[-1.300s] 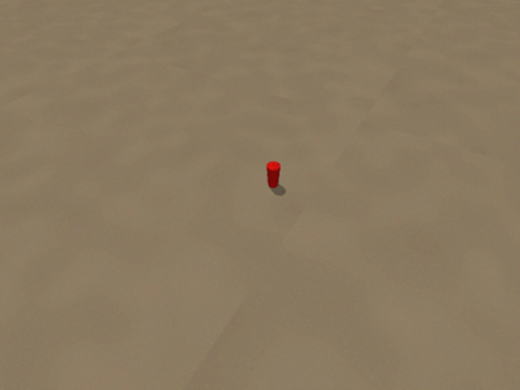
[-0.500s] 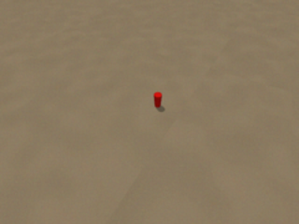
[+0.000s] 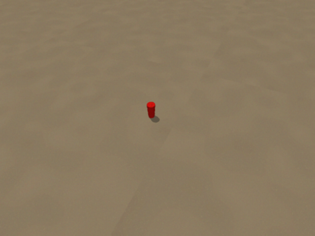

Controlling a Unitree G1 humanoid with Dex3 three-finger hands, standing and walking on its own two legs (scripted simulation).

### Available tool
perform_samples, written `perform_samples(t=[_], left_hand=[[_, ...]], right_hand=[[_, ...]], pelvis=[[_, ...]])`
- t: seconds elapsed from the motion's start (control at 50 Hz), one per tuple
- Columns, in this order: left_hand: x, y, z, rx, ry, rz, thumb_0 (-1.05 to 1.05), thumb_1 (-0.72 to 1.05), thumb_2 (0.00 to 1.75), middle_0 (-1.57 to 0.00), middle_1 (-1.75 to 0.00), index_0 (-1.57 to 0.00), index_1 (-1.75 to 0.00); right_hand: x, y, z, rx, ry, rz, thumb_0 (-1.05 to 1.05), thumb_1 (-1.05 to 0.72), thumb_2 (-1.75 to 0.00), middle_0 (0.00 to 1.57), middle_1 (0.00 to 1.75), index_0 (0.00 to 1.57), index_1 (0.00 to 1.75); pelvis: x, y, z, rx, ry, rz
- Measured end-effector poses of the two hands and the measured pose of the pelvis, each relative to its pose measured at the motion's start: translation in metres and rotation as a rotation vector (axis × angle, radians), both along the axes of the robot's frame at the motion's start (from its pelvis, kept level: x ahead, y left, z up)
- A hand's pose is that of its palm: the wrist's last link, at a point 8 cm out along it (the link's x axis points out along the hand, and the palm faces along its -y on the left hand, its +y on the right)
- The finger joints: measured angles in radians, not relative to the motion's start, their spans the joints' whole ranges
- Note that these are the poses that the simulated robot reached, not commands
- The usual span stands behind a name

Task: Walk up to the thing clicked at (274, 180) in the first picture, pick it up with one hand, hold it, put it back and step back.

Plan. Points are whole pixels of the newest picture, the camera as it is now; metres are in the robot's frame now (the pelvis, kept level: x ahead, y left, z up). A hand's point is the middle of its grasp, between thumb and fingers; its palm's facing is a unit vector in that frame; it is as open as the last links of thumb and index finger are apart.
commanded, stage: walk up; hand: left
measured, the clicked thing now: (151, 110) +1.30 +0.06 -0.70
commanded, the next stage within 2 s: none
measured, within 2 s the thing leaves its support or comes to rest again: neither
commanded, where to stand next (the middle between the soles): +0.90 -0.10 m, yaw -8 degrees
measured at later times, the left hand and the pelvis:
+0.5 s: hand (82, 226) +0.22 +0.24 -0.16, palm faces -0.08 -0.94 -0.34, open 7.4 cm; pelvis +0.18 -0.03 -0.01, yaw -4 degrees
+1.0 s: hand (116, 132) +0.56 +0.18 -0.13, palm faces -0.17 -0.89 -0.42, open 7.4 cm; pelvis +0.40 -0.07 -0.02, yaw -9 degrees
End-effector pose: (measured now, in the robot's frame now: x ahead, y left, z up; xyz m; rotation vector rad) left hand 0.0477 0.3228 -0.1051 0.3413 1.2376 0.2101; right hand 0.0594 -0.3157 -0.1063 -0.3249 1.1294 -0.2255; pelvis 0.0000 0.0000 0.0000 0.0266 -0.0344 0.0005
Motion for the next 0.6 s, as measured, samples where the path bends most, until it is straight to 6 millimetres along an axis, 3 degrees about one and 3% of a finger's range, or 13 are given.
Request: perform_samples(t=[0.1,0.14,0.2,0.3,0.4,0.52,0.6], left_hand=[[0.045,-0.013,0.011,0.030,-0.042,-0.058,0.01,0.91,0.90,-0.20,-0.30,-0.20,-0.29],[0.060,-0.018,0.009,0.061,-0.079,-0.066,0.01,0.91,0.90,-0.20,-0.30,-0.20,-0.30],[0.071,-0.029,0.009,0.071,-0.106,-0.044,0.01,0.91,0.90,-0.20,-0.29,-0.20,-0.29],[0.085,-0.046,0.012,0.033,-0.068,-0.029,0.01,0.91,0.90,-0.20,-0.30,-0.20,-0.30],[0.116,-0.049,0.003,-0.005,-0.038,-0.046,0.01,0.91,0.90,-0.21,-0.30,-0.21,-0.30],[0.186,-0.033,-0.023,-0.031,-0.035,-0.088,0.01,0.90,0.90,-0.21,-0.30,-0.21,-0.30],[0.247,-0.032,-0.026,-0.030,-0.034,-0.147,0.01,0.91,0.90,-0.20,-0.30,-0.21,-0.30]], right_hand=[[-0.008,-0.044,-0.009,-0.023,0.072,-0.051,0.01,-0.90,-0.90,0.20,0.30,0.21,0.30],[0.000,-0.062,-0.019,-0.036,0.092,-0.054,0.01,-0.90,-0.90,0.20,0.30,0.21,0.30],[0.023,-0.071,-0.022,-0.031,0.106,-0.053,0.01,-0.90,-0.90,0.20,0.29,0.20,0.30],[0.078,-0.066,-0.006,0.000,0.035,-0.014,0.01,-0.90,-0.90,0.20,0.29,0.20,0.30],[0.127,-0.057,0.006,0.006,0.003,0.012,0.01,-0.90,-0.90,0.20,0.29,0.20,0.30],[0.186,-0.044,0.010,-0.047,-0.039,0.003,0.01,-0.90,-0.90,0.20,0.30,0.20,0.30],[0.206,-0.036,0.016,-0.055,-0.081,-0.056,0.01,-0.90,-0.90,0.20,0.30,0.20,0.30]], pelvis=[[0.028,-0.023,-0.007,-0.001,-0.017,-0.035],[0.041,-0.036,-0.017,-0.020,-0.026,-0.035],[0.059,-0.045,-0.018,-0.039,-0.033,-0.040],[0.092,-0.049,-0.005,-0.052,-0.030,-0.056],[0.132,-0.047,-0.002,-0.059,-0.017,-0.073],[0.193,-0.029,-0.017,-0.051,-0.006,-0.082],[0.226,-0.023,-0.015,-0.035,-0.008,-0.105]])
